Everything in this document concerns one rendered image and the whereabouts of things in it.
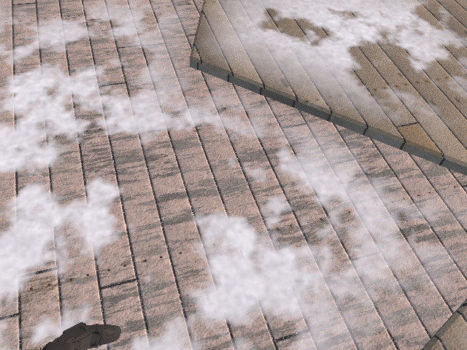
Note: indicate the robot left hand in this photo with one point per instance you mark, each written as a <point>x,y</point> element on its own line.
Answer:
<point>83,337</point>

